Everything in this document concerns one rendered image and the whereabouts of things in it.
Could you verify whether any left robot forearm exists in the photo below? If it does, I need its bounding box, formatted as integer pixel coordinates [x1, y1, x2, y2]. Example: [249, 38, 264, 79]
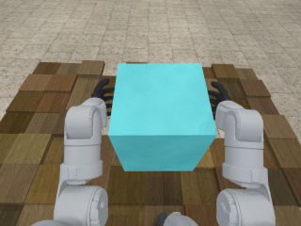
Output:
[53, 97, 108, 218]

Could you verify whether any right robot thigh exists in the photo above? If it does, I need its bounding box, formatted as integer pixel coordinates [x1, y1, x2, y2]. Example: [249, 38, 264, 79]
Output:
[164, 215, 198, 226]

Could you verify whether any robot right foot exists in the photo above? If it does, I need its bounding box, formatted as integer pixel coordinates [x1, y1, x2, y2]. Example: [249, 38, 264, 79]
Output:
[157, 212, 168, 226]

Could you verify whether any robot left upper arm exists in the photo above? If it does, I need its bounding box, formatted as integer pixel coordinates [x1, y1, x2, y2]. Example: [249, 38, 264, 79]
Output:
[31, 186, 108, 226]

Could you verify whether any right robot hand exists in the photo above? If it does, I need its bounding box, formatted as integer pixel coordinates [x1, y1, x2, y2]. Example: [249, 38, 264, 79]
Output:
[207, 81, 230, 120]

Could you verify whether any left robot hand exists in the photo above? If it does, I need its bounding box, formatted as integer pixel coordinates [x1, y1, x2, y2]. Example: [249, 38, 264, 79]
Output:
[91, 78, 115, 117]

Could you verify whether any right robot forearm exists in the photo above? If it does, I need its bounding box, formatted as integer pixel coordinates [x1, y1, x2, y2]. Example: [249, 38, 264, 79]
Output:
[215, 100, 276, 224]

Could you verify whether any robot right upper arm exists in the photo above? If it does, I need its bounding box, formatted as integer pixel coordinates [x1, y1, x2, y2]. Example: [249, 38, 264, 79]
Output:
[216, 188, 276, 226]

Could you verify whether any carton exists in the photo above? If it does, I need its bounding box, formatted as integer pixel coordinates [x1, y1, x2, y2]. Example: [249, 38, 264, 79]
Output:
[108, 63, 217, 171]

